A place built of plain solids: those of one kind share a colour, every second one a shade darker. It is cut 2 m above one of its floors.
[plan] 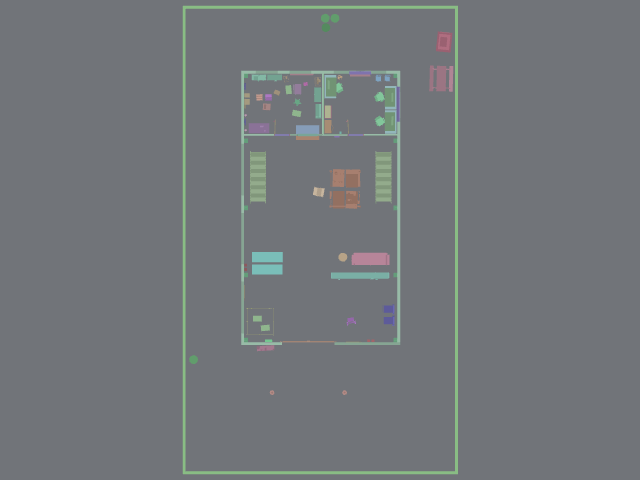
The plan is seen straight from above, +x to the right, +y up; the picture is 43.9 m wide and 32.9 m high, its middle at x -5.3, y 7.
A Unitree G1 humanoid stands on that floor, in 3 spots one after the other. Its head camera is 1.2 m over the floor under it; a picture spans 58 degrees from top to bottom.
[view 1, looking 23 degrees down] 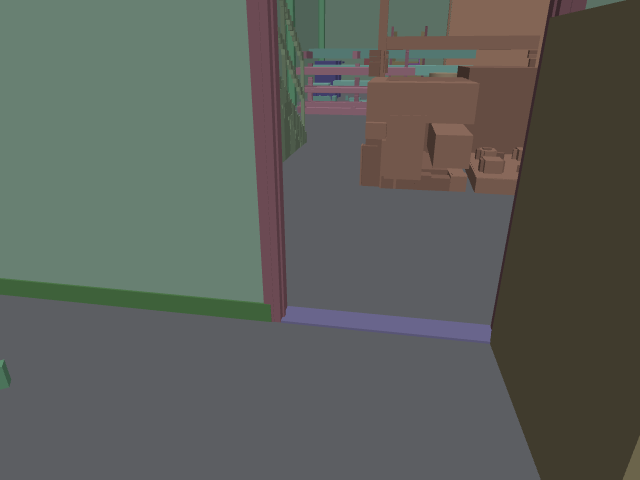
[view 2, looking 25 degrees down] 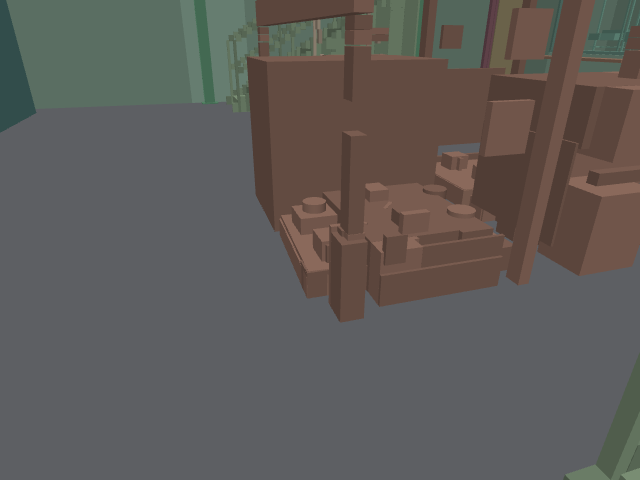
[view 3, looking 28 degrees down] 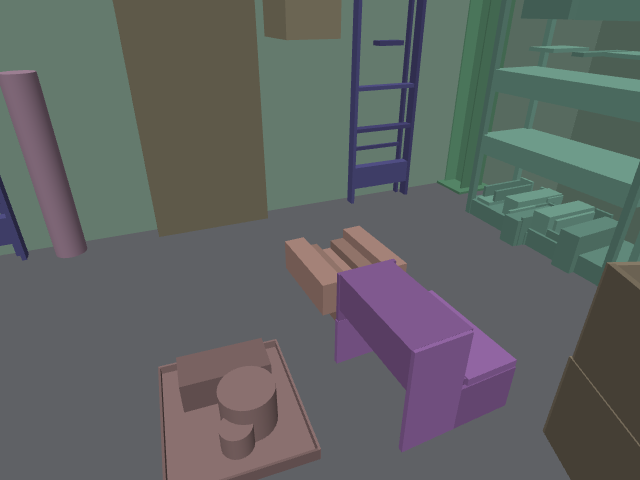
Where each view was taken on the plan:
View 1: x -2.85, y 16.00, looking -80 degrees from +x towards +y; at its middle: ground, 3.07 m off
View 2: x -0.95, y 8.66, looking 163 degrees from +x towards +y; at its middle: rack1n_low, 2.23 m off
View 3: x -7.90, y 16.00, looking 157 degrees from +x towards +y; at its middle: ground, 2.56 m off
